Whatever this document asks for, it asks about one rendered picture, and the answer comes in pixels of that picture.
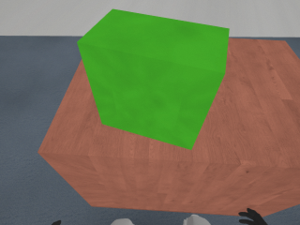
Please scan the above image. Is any pedestal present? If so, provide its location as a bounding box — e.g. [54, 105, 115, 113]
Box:
[37, 37, 300, 218]

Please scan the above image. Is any robot right hand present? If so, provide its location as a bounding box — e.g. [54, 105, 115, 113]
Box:
[238, 208, 268, 225]

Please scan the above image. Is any robot right thigh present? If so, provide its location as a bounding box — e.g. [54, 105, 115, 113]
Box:
[183, 216, 211, 225]

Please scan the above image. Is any carton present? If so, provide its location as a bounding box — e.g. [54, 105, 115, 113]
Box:
[77, 9, 230, 150]

